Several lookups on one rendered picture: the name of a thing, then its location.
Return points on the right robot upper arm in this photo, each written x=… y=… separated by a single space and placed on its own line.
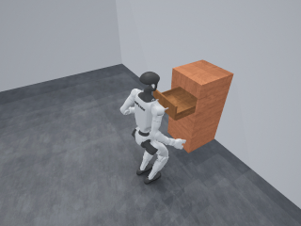
x=157 y=112

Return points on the robot right foot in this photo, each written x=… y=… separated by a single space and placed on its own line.
x=156 y=177

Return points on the right robot hand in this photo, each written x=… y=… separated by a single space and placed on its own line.
x=179 y=143

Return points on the drawer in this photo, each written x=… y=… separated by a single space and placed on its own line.
x=180 y=103

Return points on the right robot forearm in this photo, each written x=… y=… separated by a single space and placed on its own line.
x=166 y=140

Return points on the left robot forearm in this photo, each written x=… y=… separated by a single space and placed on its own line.
x=132 y=110

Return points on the cabinet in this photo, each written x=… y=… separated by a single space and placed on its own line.
x=211 y=85

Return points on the left robot upper arm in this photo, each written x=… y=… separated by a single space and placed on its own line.
x=129 y=101

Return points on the robot right shin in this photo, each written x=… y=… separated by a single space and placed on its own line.
x=157 y=166

